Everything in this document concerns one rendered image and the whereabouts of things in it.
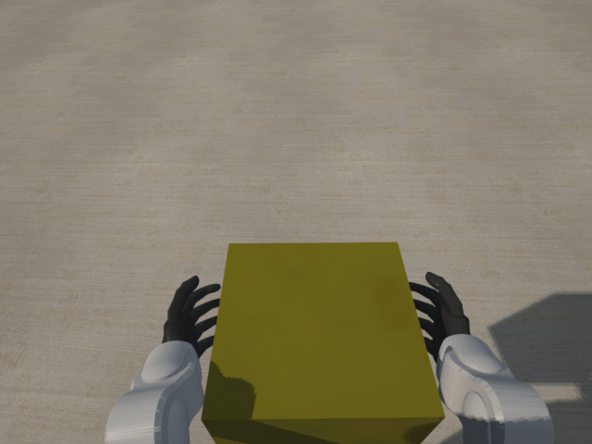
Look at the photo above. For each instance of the robot right hand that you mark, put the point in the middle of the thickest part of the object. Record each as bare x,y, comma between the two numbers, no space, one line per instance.
448,314

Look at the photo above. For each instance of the robot right forearm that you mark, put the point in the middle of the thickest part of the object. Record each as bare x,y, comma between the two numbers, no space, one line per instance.
493,407

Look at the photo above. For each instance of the carton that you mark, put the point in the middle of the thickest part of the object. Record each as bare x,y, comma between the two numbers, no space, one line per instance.
319,343

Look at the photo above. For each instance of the robot left forearm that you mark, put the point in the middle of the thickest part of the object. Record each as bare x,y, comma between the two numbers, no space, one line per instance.
163,399

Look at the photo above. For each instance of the robot left hand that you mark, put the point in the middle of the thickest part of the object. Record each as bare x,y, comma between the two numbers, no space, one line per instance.
181,316

